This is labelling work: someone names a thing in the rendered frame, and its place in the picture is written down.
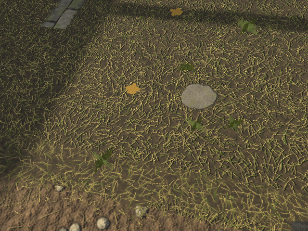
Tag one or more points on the robot right hand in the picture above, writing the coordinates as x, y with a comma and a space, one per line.
299, 225

